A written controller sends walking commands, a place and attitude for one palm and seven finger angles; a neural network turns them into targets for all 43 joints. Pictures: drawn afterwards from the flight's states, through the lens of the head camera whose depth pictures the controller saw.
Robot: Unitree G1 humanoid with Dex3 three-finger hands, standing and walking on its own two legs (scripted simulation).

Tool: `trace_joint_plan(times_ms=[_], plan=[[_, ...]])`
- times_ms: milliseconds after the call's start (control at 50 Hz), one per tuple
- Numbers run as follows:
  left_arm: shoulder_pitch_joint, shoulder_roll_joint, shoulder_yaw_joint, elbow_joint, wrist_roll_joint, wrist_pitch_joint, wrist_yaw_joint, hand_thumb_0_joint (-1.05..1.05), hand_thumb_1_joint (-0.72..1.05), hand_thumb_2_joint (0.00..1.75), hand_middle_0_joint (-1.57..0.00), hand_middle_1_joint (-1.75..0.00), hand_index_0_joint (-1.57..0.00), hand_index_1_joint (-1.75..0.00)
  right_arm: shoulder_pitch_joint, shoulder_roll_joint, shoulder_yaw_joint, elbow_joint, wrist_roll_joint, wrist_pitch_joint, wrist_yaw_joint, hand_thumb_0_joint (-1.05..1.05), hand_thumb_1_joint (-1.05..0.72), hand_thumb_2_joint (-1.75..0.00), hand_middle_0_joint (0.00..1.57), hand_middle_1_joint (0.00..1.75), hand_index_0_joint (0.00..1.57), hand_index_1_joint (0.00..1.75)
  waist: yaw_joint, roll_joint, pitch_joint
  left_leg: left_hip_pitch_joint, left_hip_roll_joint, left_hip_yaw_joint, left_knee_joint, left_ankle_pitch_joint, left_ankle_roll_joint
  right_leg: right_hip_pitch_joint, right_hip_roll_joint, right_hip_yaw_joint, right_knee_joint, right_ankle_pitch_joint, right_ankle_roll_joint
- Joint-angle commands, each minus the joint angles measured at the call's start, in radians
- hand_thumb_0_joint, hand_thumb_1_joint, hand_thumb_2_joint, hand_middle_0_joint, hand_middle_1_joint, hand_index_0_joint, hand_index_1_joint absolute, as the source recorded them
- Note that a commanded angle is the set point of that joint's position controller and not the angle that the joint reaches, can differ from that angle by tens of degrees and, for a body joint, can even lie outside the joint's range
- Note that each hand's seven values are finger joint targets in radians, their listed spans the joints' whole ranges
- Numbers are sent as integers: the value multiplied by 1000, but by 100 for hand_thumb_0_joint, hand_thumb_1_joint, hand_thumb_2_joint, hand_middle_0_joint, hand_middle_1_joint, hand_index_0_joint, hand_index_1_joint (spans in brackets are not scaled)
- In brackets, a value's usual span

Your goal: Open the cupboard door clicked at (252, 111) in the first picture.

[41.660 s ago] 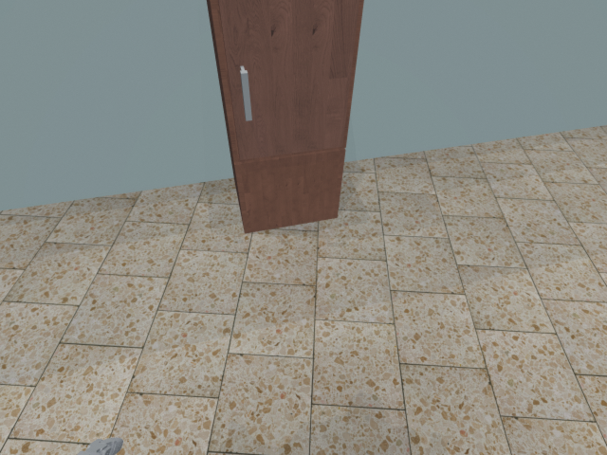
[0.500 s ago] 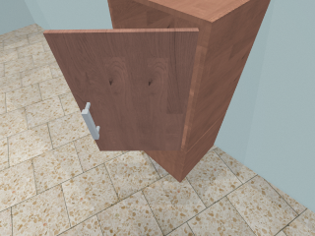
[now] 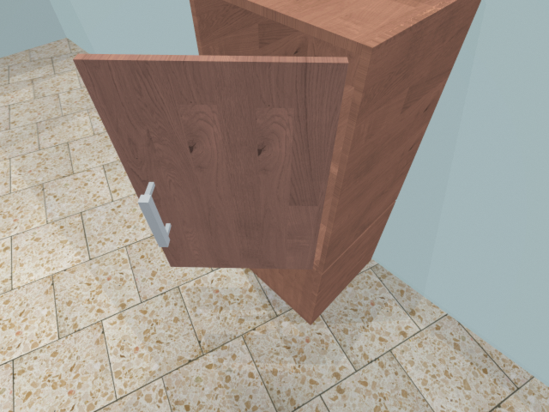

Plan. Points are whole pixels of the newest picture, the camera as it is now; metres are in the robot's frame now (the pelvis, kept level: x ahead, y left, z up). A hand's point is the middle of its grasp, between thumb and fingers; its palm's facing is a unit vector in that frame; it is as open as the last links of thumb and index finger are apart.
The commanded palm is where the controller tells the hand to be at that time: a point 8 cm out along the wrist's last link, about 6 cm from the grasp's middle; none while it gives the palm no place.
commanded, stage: look again from close up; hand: left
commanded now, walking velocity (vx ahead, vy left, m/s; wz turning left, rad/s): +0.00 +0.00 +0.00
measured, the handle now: (157, 215) +0.49 +0.28 -0.08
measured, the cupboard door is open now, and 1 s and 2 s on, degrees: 44 44 44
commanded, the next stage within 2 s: shuffle to correct the standing spot in 0.58 s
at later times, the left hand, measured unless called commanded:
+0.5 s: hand out of the picture +0.00 +0.18 -0.17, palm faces +0.03 -0.98 -0.21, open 7.3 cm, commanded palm none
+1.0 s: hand out of the picture -0.02 +0.22 -0.18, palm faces +0.09 -0.96 -0.25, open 7.3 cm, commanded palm none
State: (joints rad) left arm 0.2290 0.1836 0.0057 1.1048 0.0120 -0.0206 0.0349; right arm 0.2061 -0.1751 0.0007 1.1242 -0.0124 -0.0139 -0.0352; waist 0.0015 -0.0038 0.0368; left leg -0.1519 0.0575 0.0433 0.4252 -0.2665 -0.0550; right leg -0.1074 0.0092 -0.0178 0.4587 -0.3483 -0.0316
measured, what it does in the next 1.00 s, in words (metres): stands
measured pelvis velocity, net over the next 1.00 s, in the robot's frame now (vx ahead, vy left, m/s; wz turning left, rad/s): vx -0.03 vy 0.03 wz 0.02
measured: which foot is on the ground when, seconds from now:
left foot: down 0.00-1.00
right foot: down 0.00-1.00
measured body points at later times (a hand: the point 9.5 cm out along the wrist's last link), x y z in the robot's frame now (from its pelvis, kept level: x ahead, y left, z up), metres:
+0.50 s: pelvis -0.01 +0.00 +0.00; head +0.01 +0.00 +0.45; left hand +0.00 +0.24 -0.15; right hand +0.00 -0.22 -0.16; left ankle -0.03 +0.15 -0.74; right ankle -0.07 -0.09 -0.74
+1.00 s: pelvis -0.03 +0.03 -0.01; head +0.00 +0.03 +0.44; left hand -0.02 +0.27 -0.16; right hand +0.01 -0.21 -0.16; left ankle -0.03 +0.15 -0.73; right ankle -0.07 -0.09 -0.74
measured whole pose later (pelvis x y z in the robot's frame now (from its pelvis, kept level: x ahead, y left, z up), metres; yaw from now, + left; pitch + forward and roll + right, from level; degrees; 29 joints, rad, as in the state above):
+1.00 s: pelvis -0.03 +0.03 -0.01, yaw +1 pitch -1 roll +1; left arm 0.24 0.17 0.04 1.05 0.03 0.01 0.05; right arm 0.20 -0.19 -0.04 1.05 -0.02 0.04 -0.03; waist 0.02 0.00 0.08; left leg -0.29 0.02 0.06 0.65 -0.38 -0.03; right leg -0.19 -0.05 -0.02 0.55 -0.35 0.01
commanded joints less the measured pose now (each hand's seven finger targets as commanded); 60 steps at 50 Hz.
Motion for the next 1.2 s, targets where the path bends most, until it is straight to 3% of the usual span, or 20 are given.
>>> trace_joint_plan(times_ms=[0,120,660,700,760,840,880,920,960,1000,1020,1040,1060,1080,1100,1120,1140,1180], plan=[[52,130,27,-35,-1,-10,5,0,90,90,-20,-30,-20,-30,51,-105,-18,-29,-3,-10,-5,0,-90,-90,20,30,20,30,4,3,-22,55,54,-28,-20,322,55,-39,-119,64,-65,480,-4],[58,125,26,-32,0,-11,4,0,90,90,-20,-30,-20,-30,53,-91,-17,-22,-2,-10,-5,0,-90,-90,20,30,20,30,7,-19,3,43,51,-31,-32,287,56,-42,-117,59,-87,446,0],[73,111,25,-15,-1,-14,3,0,90,90,-20,-30,-20,-30,72,-88,-20,-5,-2,-15,-5,0,-90,-90,20,30,20,30,8,6,0,35,53,-48,-48,290,55,-44,-120,56,-103,382,0],[66,132,33,-26,-1,-14,6,0,90,90,-20,-30,-20,-30,57,-106,-26,-18,0,-13,-5,0,-90,-90,20,30,20,30,14,18,-3,28,50,-48,-40,315,55,-42,-137,68,-86,443,-9],[87,120,38,-35,1,0,15,0,90,90,-20,-30,-20,-30,71,-77,-28,-36,-2,5,-4,0,-90,-90,20,30,20,30,21,16,-8,-3,42,-25,-1,316,43,-41,-168,87,-40,518,-17],[89,160,62,-60,5,15,20,0,90,90,-20,-30,-20,-30,56,-86,-45,-82,-6,27,-1,0,-90,-90,20,30,20,30,30,-57,-10,-81,9,9,88,219,30,-30,-243,159,-28,547,-59],[100,182,73,-68,8,21,22,0,90,90,-20,-30,-20,-30,33,-86,-53,-110,-8,36,2,0,-90,-90,20,30,20,30,42,-128,5,-146,-15,26,165,83,24,-25,-303,220,-43,598,-96],[108,194,85,-76,14,25,27,0,90,90,-20,-30,-20,-30,10,-82,-61,-136,-9,45,3,0,-90,-90,20,30,20,30,57,-189,35,-239,-25,15,269,-143,21,-10,-375,280,-60,656,-161],[97,194,93,-93,20,28,31,0,90,90,-20,-30,-20,-30,-3,-83,-67,-160,-8,48,9,0,-90,-90,20,30,20,30,55,-204,42,-265,-19,-18,331,-200,24,-40,-392,272,-51,665,-179],[28,181,84,-119,25,30,23,0,90,90,-20,-30,-20,-30,60,-56,-65,-148,0,36,17,0,-90,-90,20,30,20,30,3,-217,15,-127,-31,0,167,-95,27,-123,-312,178,2,578,-116],[-13,159,80,-136,23,34,20,0,90,90,-20,-30,-20,-30,129,-40,-63,-121,3,25,18,0,-90,-90,20,30,20,30,-32,-205,7,4,-31,13,47,50,32,-209,-254,127,44,419,-69],[-6,120,67,-148,18,39,17,0,90,90,-20,-30,-20,-30,176,-70,-63,-101,-2,10,16,0,-90,-90,20,30,20,30,-39,-62,-41,106,14,-32,-15,162,47,-264,-164,71,145,211,-27],[31,63,58,-151,8,44,12,0,90,90,-20,-30,-20,-30,182,-145,-76,-104,-14,1,12,0,-90,-90,20,30,20,30,-28,185,-62,106,188,-258,-102,214,115,-336,-54,-24,275,-113,34],[43,57,55,-146,3,42,14,0,90,90,-20,-30,-20,-30,161,-183,-78,-118,-17,2,8,0,-90,-90,20,30,20,30,-27,232,-68,7,266,-351,-190,144,185,-289,-30,6,386,-261,37],[48,80,58,-129,10,43,14,0,90,90,-20,-30,-20,-30,109,-178,-73,-124,-21,-3,9,0,-90,-90,20,30,20,30,-15,195,-45,-74,269,-344,-244,-57,201,-245,-52,44,445,-240,18],[60,51,51,-116,12,46,6,0,90,90,-20,-30,-20,-30,69,-136,-63,-133,-19,-7,6,0,-90,-90,20,30,20,30,3,187,-1,-130,265,-364,-275,-164,211,-262,-62,53,476,-197,14],[71,46,49,-96,16,46,-2,0,90,90,-20,-30,-20,-30,47,-122,-57,-135,-21,-5,3,0,-90,-90,20,30,20,30,6,155,32,-161,250,-348,-282,-223,204,-275,-66,61,505,-146,15],[90,35,45,-72,18,43,-12,0,90,90,-20,-30,-20,-30,53,-103,-48,-123,-20,-9,-1,0,-90,-90,20,30,20,30,8,108,51,-134,226,-283,-280,-163,194,-301,-68,53,515,-83,25]])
